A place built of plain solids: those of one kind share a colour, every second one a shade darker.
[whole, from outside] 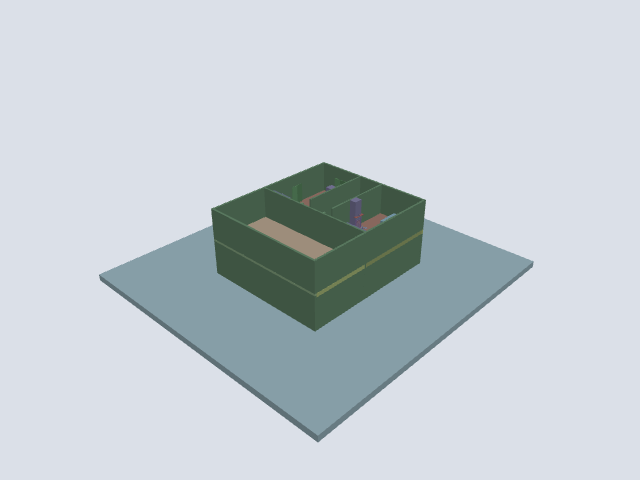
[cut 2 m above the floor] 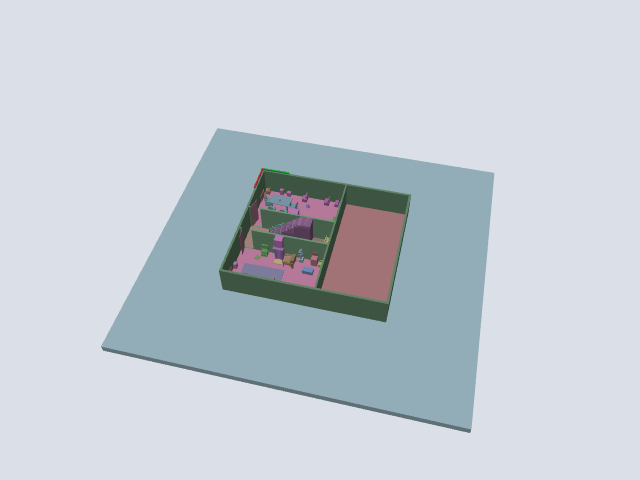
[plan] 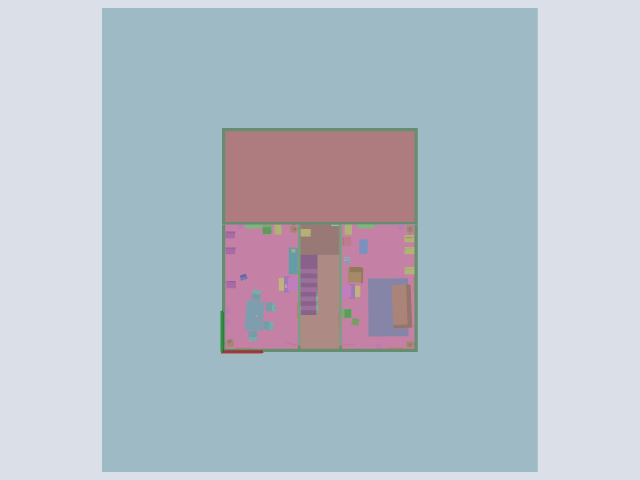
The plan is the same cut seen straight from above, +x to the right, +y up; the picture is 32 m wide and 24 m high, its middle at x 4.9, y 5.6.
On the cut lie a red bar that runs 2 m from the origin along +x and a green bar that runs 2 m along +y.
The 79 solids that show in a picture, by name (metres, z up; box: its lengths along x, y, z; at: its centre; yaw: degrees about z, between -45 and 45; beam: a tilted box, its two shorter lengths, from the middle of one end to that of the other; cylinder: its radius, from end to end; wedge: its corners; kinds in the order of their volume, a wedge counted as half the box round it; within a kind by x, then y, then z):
{
 "under_1": {"box": [21.79, 23.2, 0.5], "at": [4.89, 5.6, -0.33]},
 "wall_1": {"box": [0.16, 6.21, 5.42], "at": [0.08, 3.27, 2.41]},
 "wall_2": {"box": [0.16, 4.54, 5.42], "at": [0.08, 8.77, 2.41]},
 "wall_3": {"box": [0.13, 0.15, 2.76], "at": [3.87, 0.23, 1.08]},
 "wall_4": {"box": [0.13, 5.36, 2.36], "at": [3.87, 2.84, 3.94]},
 "wall_5": {"box": [0.13, 5.36, 2.76], "at": [3.87, 3.69, 1.08]},
 "wall_6": {"box": [9.79, 0.16, 5.42], "at": [4.89, 0.08, 2.41]},
 "wall_7": {"box": [9.79, 0.13, 5.42], "at": [4.89, 6.43, 2.41]},
 "wall_8": {"box": [9.79, 0.16, 5.42], "at": [4.89, 11.12, 2.41]},
 "wall_9": {"box": [0.13, 5.36, 2.36], "at": [5.92, 2.84, 3.94]},
 "wall_10": {"box": [0.13, 5.36, 2.76], "at": [5.92, 3.69, 1.08]},
 "wall_11": {"box": [0.16, 6.21, 5.42], "at": [9.71, 3.27, 2.41]},
 "wall_12": {"box": [0.16, 4.54, 5.42], "at": [9.71, 8.77, 2.41]},
 "floor_stue_1": {"box": [3.64, 6.21, 0.5], "at": [1.98, 3.27, -0.25]},
 "floor_stue_2": {"box": [3.64, 6.21, 0.5], "at": [7.81, 3.27, -0.25]},
 "floor_gear_1": {"box": [9.47, 4.54, 0.5], "at": [4.89, 8.77, -0.25]},
 "stair_1": {"box": [0.84, 3.01, 0.5], "at": [4.35, 3.35, -0.05]},
 "stair_2": {"box": [0.84, 2.78, 0.69], "at": [4.35, 3.47, 0.05]},
 "stair_3": {"box": [0.84, 2.55, 0.89], "at": [4.35, 3.58, 0.15]},
 "stair_4": {"box": [0.84, 2.32, 1.09], "at": [4.35, 3.7, 0.24]},
 "stair_5": {"box": [0.84, 2.09, 1.29], "at": [4.35, 3.81, 0.34]},
 "stair_6": {"box": [0.84, 1.86, 1.48], "at": [4.35, 3.93, 0.44]},
 "stair_7": {"box": [0.84, 1.63, 1.68], "at": [4.35, 4.04, 0.54]},
 "stair_8": {"box": [0.84, 1.4, 1.88], "at": [4.35, 4.16, 0.64]},
 "stair_9": {"box": [0.84, 1.17, 2.07], "at": [4.35, 4.27, 0.74]},
 "stair_10": {"box": [0.84, 0.94, 2.27], "at": [4.35, 4.39, 0.84]},
 "stair_11": {"box": [0.84, 0.71, 2.47], "at": [4.35, 4.5, 0.93]},
 "upper_floor_loft_1": {"box": [3.64, 6.21, 0.16], "at": [1.98, 3.27, 2.68]},
 "upper_floor_loft_2": {"box": [3.64, 6.21, 0.16], "at": [7.81, 3.27, 2.68]},
 "upper_floor_gear_loft_1": {"box": [9.47, 4.54, 0.16], "at": [4.89, 8.77, 2.68]},
 "floor_hall_1": {"box": [1.93, 1.71, 0.5], "at": [4.89, 1.01, -0.25]},
 "floor_hall_2": {"box": [1.93, 1.51, 0.5], "at": [4.89, 5.62, -0.25]},
 "floor_hall_3": {"box": [1.09, 2.99, 0.5], "at": [5.32, 3.37, -0.25]},
 "fixture_breast_stue_1": {"box": [0.51, 0.64, 2.51], "at": [3.54, 3.38, 1.21]},
 "fixture_breast_stue_2": {"box": [0.47, 0.57, 2.51], "at": [6.23, 3.03, 1.21]},
 "double_bed_1": {"box": [2.11, 1.55, 0.4], "at": [1.22, 1.33, 3.26]},
 "sofa_1": {"box": [0.92, 0.17, 0.18], "at": [8.95, 3.27, 0.54], "yaw": 2.2},
 "sofa_2": {"box": [0.93, 2.16, 0.34], "at": [9.0, 2.28, 0.28], "yaw": 2.2},
 "sofa_3": {"box": [0.92, 0.17, 0.18], "at": [9.03, 1.29, 0.54], "yaw": 2.2},
 "sofa_4": {"box": [0.23, 2.16, 0.39], "at": [9.36, 2.29, 0.65], "yaw": 2.2},
 "fixture_stack_loft_1": {"box": [0.51, 0.64, 2.41], "at": [3.54, 3.38, 3.91]},
 "wall_band_1": {"box": [0.16, 6.21, 0.31], "at": [0.08, 3.27, 2.6]},
 "wall_band_2": {"box": [0.16, 4.54, 0.31], "at": [0.08, 8.77, 2.6]},
 "rug_1": {"box": [2.0, 2.9, 0.08], "at": [8.31, 2.23, -0.03], "yaw": 0.5},
 "sideboard_1": {"box": [0.45, 1.35, 0.71], "at": [3.56, 4.55, 0.51]},
 "leaning_mirror_1": {"box": [0.83, 0.2, 1.12], "at": [1.57, 6.27, 0.56]},
 "leaning_mirror_2": {"box": [0.84, 0.19, 1.12], "at": [7.2, 6.28, 0.56]},
 "recycling_tote_1": {"box": [0.37, 0.5, 0.29], "at": [2.79, 6.11, 0.14]},
 "recycling_tote_2": {"box": [0.5, 0.37, 0.29], "at": [4.19, 5.96, 0.14]},
 "recycling_tote_3": {"box": [0.37, 0.5, 0.29], "at": [6.32, 6.11, 0.14]},
 "recycling_tote_4": {"box": [0.5, 0.37, 0.29], "at": [9.37, 4.07, 0.14]},
 "recycling_tote_5": {"box": [0.5, 0.37, 0.29], "at": [9.37, 5.07, 0.14]},
 "recycling_tote_6": {"box": [0.5, 0.37, 0.29], "at": [9.37, 5.67, 0.14]},
 "wall_foot_1": {"box": [9.79, 0.16, 0.17], "at": [4.89, 11.12, 2.68]},
 "armchair_frame_1": {"box": [0.63, 0.74, 0.18], "at": [6.68, 3.84, 0.32], "yaw": -1.9},
 "armchair_frame_2": {"box": [0.62, 0.26, 0.41], "at": [6.69, 4.12, 0.61], "yaw": -1.9},
 "recycling_crate_1": {"box": [0.48, 0.36, 0.28], "at": [0.41, 5.86, 0.14]},
 "recycling_crate_2": {"box": [0.48, 0.36, 0.28], "at": [0.42, 5.06, 0.14]},
 "recycling_crate_3": {"box": [0.48, 0.36, 0.28], "at": [0.46, 3.36, 0.14]},
 "stacking_chair_1": {"box": [0.42, 0.44, 0.67], "at": [6.26, 5.53, 0.34]},
 "leaf_stue_door_1": {"box": [0.7, 0.035, 2.01], "at": [3.46, 0.41, 1.0], "yaw": -14.0},
 "leaf_stue_door_2": {"box": [0.7, 0.035, 2.01], "at": [6.34, 0.36, 1.0], "yaw": 6.0},
 "toy_box_1": {"box": [0.42, 0.74, 0.31], "at": [7.07, 5.27, 0.15], "yaw": -2.3},
 "curtains_1": {"box": [0.04, 0.52, 1.55], "at": [9.54, 3.0, 3.48]},
 "curtains_2": {"box": [0.04, 0.52, 1.55], "at": [9.54, 3.52, 3.48]},
 "fixture_hearth_stue_1": {"box": [0.45, 0.64, 0.1], "at": [3.06, 3.38, 0.0]},
 "fixture_hearth_stue_2": {"box": [0.45, 0.57, 0.1], "at": [6.69, 3.03, 0.0]},
 "dining_table_1": {"box": [0.9, 1.5, 0.031], "at": [1.62, 1.82, 0.73], "yaw": -4.8},
 "chair_spindle_1": {"box": [0.44, 0.43, 0.04], "at": [1.54, 0.83, 0.43], "yaw": 2.7},
 "chair_spindle_2": {"box": [0.44, 0.43, 0.04], "at": [1.71, 2.82, 0.43], "yaw": -8.2},
 "chair_spindle_3": {"box": [0.43, 0.44, 0.04], "at": [2.29, 1.32, 0.43], "yaw": -7.1},
 "chair_spindle_4": {"box": [0.43, 0.44, 0.04], "at": [2.41, 2.24, 0.43], "yaw": -8.2},
 "folding_chair_1": {"box": [0.45, 0.39, 0.06], "at": [2.26, 6.12, 0.43]},
 "folding_chair_2": {"box": [0.39, 0.45, 0.06], "at": [6.24, 1.93, 0.43]},
 "fixture_breast_stue_shelf_1": {"box": [0.29, 0.82, 0.04], "at": [3.24, 3.38, 1.26]},
 "fixture_breast_stue_shelf_2": {"box": [0.29, 0.75, 0.04], "at": [6.5, 3.03, 1.26]},
 "sill_stue_door_1": {"box": [0.13, 0.7, 0.08], "at": [3.87, 0.66, -0.02]},
 "sill_stue_door_2": {"box": [0.13, 0.7, 0.08], "at": [5.92, 0.66, -0.02]},
 "newspaper_1": {"box": [0.35, 0.34, 0.08], "at": [6.67, 1.51, -0.01], "yaw": -17.5}
}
